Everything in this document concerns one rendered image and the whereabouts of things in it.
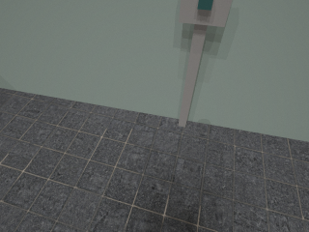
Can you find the panel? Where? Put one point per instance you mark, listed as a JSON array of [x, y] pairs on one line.
[[189, 13]]

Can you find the button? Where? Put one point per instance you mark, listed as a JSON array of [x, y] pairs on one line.
[[205, 5]]

